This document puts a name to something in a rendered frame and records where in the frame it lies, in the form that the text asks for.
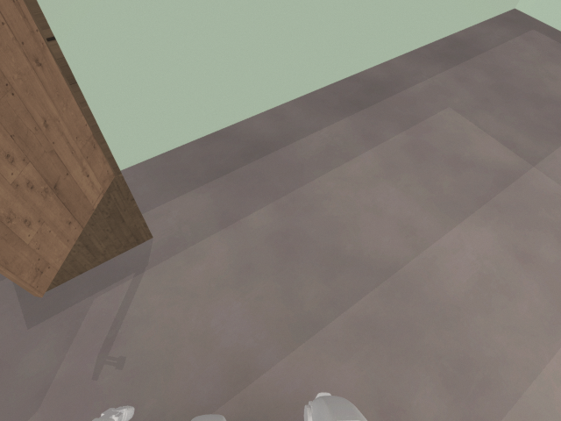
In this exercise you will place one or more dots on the cupboard door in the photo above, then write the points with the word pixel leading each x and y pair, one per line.
pixel 53 173

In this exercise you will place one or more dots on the right robot thigh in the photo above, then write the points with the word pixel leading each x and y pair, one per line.
pixel 332 408

